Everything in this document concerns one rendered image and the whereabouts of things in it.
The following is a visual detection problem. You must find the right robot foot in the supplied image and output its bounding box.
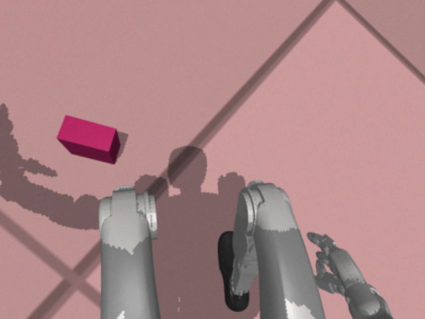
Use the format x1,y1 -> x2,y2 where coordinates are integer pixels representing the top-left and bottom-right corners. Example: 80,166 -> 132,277
218,231 -> 249,312

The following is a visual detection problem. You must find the right robot hand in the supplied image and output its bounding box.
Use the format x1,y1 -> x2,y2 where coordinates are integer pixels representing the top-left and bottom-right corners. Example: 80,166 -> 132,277
307,233 -> 367,296

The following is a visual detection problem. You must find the right robot arm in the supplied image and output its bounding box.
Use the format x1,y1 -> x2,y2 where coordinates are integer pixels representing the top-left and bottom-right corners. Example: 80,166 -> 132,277
344,283 -> 394,319

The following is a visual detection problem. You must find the carton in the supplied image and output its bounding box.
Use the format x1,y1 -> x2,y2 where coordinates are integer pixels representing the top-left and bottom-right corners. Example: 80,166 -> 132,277
57,115 -> 121,164

